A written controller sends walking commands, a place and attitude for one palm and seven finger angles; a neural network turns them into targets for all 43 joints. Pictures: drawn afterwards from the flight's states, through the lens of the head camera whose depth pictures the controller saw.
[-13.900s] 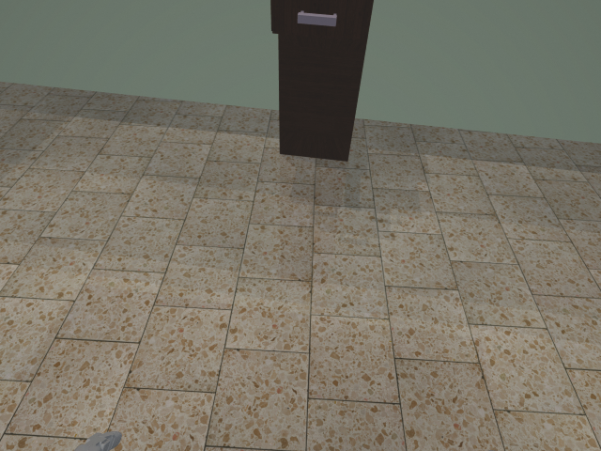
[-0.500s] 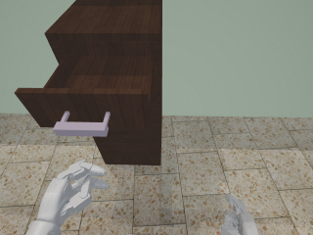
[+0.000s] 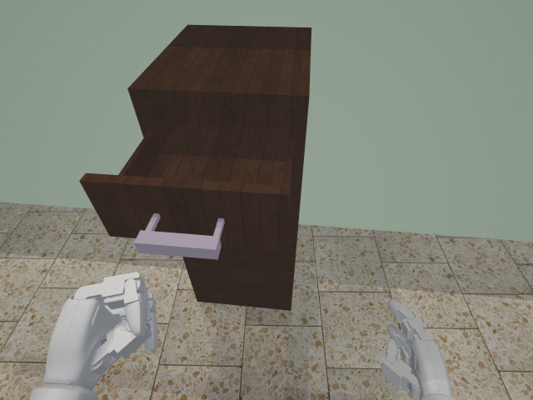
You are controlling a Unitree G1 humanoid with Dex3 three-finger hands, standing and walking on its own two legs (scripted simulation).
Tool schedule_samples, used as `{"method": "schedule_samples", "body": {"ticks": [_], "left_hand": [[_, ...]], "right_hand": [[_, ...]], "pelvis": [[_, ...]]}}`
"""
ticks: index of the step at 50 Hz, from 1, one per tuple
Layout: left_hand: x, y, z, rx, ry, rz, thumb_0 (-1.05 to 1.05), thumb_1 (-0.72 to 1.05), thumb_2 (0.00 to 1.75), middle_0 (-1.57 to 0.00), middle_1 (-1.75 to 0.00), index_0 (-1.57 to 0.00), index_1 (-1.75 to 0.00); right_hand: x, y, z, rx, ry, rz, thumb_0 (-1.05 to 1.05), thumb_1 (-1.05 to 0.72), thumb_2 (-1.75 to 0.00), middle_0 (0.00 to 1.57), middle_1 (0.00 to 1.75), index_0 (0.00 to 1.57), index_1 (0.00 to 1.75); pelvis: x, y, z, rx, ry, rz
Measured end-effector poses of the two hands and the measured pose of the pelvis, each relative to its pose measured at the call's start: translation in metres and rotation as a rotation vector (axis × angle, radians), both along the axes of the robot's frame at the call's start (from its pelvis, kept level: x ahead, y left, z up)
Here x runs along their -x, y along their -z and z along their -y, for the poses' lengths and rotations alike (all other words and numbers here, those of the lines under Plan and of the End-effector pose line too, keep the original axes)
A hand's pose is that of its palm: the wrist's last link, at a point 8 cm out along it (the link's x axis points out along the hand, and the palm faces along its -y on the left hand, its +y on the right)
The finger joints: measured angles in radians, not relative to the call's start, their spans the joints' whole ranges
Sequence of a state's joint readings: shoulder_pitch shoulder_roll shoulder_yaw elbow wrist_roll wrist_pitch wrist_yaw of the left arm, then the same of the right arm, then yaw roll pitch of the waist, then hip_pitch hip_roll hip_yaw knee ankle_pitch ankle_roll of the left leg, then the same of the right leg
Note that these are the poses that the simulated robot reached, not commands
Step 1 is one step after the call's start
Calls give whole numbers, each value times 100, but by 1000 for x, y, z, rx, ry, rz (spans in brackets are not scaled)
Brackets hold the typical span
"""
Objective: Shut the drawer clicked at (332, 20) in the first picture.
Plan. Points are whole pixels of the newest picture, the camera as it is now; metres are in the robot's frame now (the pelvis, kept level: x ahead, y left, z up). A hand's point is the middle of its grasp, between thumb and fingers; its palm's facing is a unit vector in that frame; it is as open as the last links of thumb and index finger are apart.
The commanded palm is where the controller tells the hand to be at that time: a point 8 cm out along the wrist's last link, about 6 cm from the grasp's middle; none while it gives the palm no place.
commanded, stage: raise the hand and make a fist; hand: left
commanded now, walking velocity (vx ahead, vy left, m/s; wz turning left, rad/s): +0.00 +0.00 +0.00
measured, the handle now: (183, 233) +0.35 +0.18 +0.07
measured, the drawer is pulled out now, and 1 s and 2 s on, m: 0.27 0.27 0.27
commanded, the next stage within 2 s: bring the fist close to the handle in 0.64 s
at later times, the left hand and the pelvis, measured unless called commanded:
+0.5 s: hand (156, 330) +0.16 +0.14 +0.15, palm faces -0.02 -1.00 -0.10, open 3.2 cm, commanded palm +0.12 +0.19 +0.17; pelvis -0.01 +0.00 +0.01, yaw +0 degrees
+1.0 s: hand (158, 314) +0.18 +0.14 +0.14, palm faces +0.06 -0.99 -0.08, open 3.3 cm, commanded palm +0.15 +0.19 +0.15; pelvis +0.00 -0.03 +0.01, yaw +0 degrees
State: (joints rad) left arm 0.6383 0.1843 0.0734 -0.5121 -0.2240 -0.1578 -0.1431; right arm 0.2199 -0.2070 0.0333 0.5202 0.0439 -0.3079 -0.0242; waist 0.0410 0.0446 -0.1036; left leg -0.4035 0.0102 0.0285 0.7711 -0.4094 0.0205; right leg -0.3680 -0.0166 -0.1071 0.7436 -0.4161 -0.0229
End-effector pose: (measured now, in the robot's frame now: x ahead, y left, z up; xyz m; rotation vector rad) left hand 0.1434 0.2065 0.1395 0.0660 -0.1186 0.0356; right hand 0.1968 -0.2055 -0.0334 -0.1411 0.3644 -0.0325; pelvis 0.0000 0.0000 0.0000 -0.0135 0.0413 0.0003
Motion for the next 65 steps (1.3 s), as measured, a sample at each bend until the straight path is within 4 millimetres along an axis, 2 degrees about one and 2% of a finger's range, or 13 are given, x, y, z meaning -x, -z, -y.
{"method": "schedule_samples", "body": {"ticks": [6, 9, 12, 16, 18, 25, 30, 34, 40, 48, 58, 65], "left_hand": [[2, -7, 11, 0, 66, -50, 1, 90, 90, -136, -156, -136, -156], [4, -11, 10, -22, 70, -73, 1, 90, 90, -138, -158, -138, -158], [5, -23, 8, -33, 51, -38, 2, 89, 90, -139, -159, -139, -159], [6, -40, 11, -23, 41, 33, 2, 89, 90, -140, -160, -140, -159], [5, -39, 14, -10, 46, 25, 1, 90, 90, -140, -160, -140, -160], [3, -16, 16, -32, 51, -117, 1, 89, 90, -140, -160, -140, -160], [7, -28, 10, -50, -1, -46, 2, 89, 90, -140, -160, -140, -160], [7, -35, 13, -38, -7, 7, 2, 90, 90, -140, -160, -140, -160], [0, -22, 20, -45, 30, -70, 1, 89, 90, -140, -160, -140, -160], [-11, -8, 11, -18, -25, -83, 1, 89, 90, -140, -160, -140, -160], [-27, 13, 20, -1, 30, -109, 1, 90, 90, -140, -160, -140, -160], [-33, 24, 13, 8, 7, -111, 2, 90, 90, -140, -160, -140, -160]], "right_hand": [[-7, -4, -24, -25, -61, 1, 2, -90, -90, 20, 30, 21, 30], [-4, -4, -27, -29, -67, -13, 2, -90, -90, 20, 30, 21, 30], [2, -3, -26, -28, -70, -23, 2, -90, -90, 20, 30, 21, 30], [11, 1, -20, -23, -64, -41, 2, -90, -90, 20, 30, 21, 30], [15, 3, -15, -20, -50, -57, 2, -90, -90, 20, 30, 21, 30], [29, 6, 7, -4, 8, -92, 2, -90, -90, 20, 30, 21, 30], [32, 6, 20, 7, 17, -76, 2, -90, -90, 20, 30, 21, 30], [32, 8, 27, 6, 16, -64, 2, -90, -90, 20, 30, 20, 30], [28, 7, 34, -3, 34, -53, 2, -90, -90, 20, 30, 21, 30], [24, 8, 42, 20, 23, -62, 2, -90, -90, 20, 30, 21, 30], [27, 16, 47, 39, 40, -106, 2, -90, -90, 20, 30, 21, 30], [32, 21, 43, 38, 54, -143, 2, -90, -90, 20, 30, 21, 30]], "pelvis": [[0, -4, -6, 3, -5, 30], [1, -6, -7, 1, -3, 39], [2, -7, -7, 0, -4, 47], [4, -8, -6, 0, -6, 57], [5, -9, -5, -1, -4, 61], [9, -11, 4, -9, 5, 65], [9, -11, 12, -8, 0, 67], [9, -11, 16, -7, -5, 70], [8, -12, 23, -11, 0, 70], [4, -12, 30, -13, -5, 52], [-1, -11, 26, -17, -3, 27], [-2, -9, 21, -18, 3, 9]]}}
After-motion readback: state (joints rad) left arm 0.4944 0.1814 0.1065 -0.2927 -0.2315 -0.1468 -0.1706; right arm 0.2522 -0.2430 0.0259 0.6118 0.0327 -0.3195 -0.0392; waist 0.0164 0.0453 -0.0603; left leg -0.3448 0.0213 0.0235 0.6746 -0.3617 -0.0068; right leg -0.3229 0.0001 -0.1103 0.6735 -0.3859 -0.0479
